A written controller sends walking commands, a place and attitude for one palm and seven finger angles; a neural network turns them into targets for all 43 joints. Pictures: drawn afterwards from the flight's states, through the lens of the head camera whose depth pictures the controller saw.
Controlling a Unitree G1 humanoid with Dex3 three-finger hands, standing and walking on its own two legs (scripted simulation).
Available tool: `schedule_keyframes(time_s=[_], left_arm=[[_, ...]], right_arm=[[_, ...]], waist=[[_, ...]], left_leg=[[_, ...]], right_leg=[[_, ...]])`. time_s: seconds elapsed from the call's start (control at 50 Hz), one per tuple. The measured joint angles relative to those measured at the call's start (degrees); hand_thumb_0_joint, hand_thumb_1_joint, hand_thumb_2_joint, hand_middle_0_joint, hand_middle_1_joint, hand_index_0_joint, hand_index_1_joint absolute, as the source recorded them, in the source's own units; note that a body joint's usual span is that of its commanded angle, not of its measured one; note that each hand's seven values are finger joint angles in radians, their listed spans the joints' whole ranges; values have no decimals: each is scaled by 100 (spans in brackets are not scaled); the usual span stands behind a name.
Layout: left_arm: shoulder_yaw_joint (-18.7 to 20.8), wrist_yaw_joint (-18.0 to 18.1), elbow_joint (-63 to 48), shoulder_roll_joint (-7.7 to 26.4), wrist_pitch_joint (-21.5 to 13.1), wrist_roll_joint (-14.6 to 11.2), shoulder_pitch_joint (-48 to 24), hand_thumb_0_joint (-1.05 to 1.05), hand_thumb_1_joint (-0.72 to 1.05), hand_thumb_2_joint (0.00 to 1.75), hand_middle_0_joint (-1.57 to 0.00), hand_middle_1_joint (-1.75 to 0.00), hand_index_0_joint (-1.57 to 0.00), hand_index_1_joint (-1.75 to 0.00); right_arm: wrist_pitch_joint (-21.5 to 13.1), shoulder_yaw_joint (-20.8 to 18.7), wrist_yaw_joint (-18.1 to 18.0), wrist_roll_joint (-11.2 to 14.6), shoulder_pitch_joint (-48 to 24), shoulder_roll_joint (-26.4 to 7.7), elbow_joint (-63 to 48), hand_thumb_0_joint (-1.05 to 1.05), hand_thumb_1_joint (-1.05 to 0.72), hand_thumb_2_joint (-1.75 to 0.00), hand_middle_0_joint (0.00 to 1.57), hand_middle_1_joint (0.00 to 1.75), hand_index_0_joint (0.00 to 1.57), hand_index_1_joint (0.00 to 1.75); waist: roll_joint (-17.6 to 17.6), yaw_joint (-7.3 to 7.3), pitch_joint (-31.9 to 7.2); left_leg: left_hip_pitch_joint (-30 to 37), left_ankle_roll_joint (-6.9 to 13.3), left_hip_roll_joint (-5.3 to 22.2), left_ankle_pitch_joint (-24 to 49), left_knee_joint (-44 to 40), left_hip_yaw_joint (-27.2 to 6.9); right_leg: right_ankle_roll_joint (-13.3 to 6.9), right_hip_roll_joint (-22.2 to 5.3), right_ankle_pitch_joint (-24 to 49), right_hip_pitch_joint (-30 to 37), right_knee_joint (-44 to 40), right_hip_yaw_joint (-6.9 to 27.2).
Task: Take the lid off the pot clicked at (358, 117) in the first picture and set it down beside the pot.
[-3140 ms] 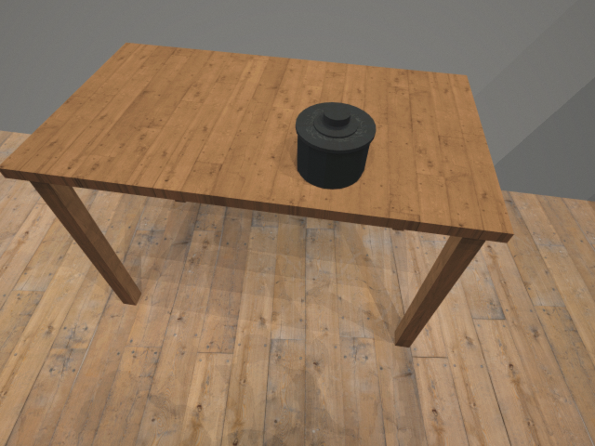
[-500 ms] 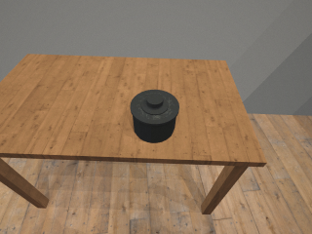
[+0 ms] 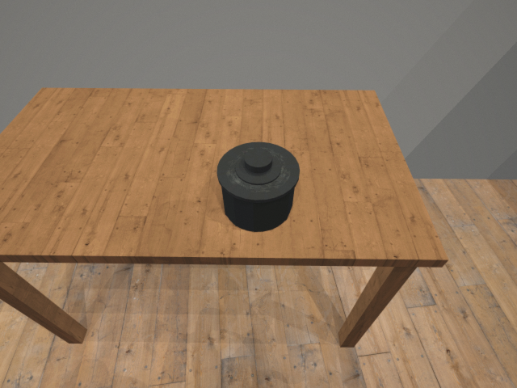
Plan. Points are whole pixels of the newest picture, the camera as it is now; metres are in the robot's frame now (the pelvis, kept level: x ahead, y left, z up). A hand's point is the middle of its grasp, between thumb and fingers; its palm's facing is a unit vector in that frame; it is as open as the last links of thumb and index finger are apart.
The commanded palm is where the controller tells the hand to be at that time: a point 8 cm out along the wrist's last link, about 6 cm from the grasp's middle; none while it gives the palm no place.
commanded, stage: look again from close up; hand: left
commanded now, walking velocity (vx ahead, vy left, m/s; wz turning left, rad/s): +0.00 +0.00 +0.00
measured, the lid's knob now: (258, 160) +0.51 +0.03 +0.06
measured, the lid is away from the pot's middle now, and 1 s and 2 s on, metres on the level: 0.00 0.00 0.00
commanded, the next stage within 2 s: lift the closed hand beside the body in 0.90 s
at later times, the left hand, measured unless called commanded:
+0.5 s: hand out of the picture +0.01 +0.14 -0.18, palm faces +0.01 -0.98 -0.18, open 7.4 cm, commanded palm none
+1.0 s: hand out of the picture +0.01 +0.13 -0.17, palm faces -0.01 -0.98 -0.18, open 7.4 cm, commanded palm +0.11 +0.18 -0.07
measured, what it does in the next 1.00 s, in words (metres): stands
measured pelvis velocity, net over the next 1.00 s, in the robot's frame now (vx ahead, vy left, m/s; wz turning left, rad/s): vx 0.01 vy -0.04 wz -0.02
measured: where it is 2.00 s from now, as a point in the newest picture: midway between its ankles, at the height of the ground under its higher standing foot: outside the picture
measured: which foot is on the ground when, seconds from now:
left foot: down 0.00-1.00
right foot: down 0.00-1.00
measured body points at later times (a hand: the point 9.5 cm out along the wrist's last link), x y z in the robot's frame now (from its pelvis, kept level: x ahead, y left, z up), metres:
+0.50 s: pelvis +0.01 -0.03 +0.00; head +0.02 -0.02 +0.45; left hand +0.01 +0.19 -0.16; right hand +0.04 -0.26 -0.15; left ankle -0.01 +0.06 -0.73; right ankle -0.03 -0.15 -0.73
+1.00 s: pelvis +0.01 -0.04 +0.01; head +0.03 -0.03 +0.45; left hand +0.01 +0.18 -0.16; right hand +0.01 -0.26 -0.15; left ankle -0.01 +0.06 -0.73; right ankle -0.03 -0.15 -0.73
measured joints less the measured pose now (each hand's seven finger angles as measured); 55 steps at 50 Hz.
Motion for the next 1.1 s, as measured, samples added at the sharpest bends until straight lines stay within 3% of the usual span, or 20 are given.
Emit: schedule_keyframes(time_s=[0.26, 0.6, 1.02, 1.06, 1.1], left_arm=[[11, 14, -104, 12, 33, -22, 68, 1, 91, 90, -20, -30, -20, -30], [5, 0, -178, 97, 14, -33, -21, 1, 91, 90, -20, -30, -20, -30], [-8, 24, -109, 101, -31, -24, -34, 1, 91, 90, -20, -30, -20, -30], [-68, 185, -1565, 179, 293, -165, 378, 2, 93, 90, -21, -31, -21, -31], [-64, 411, -2933, 312, 329, -264, 669, 3, 95, 90, -23, -33, -23, -33]], right_arm=[[-61, -26, -39, 17, -273, -134, -8, 2, -93, -90, 20, 30, 20, 30], [-44, -37, -59, 32, -487, -64, 149, 1, -92, -90, 20, 30, 20, 30], [-18, -16, -48, 49, -402, 4, 335, 1, -92, -90, 20, 30, 20, 30], [-340, 22, -69, 217, -133, -78, -124, 2, -93, -90, 20, 30, 20, 30], [-811, 25, -139, 351, 37, -206, -414, 2, -93, -90, 20, 30, 20, 30]], waist=[[-98, 62, 21], [-278, 97, 114], [-249, 81, 169], [-208, 168, 209], [-99, 202, 105]], left_leg=[[188, -102, 71, -76, -33, 30], [323, -270, 232, -39, -191, -29], [357, -345, 334, 50, -281, -37], [330, -347, 323, 33, -237, -35], [314, -344, 280, 63, -247, -84]], right_leg=[[8, 68, -95, 123, 55, 40], [-144, 231, -32, 276, -154, -12], [-201, 331, 106, 355, -352, -21], [-202, 321, 110, 317, -297, -20], [-195, 278, 93, 315, -274, -70]])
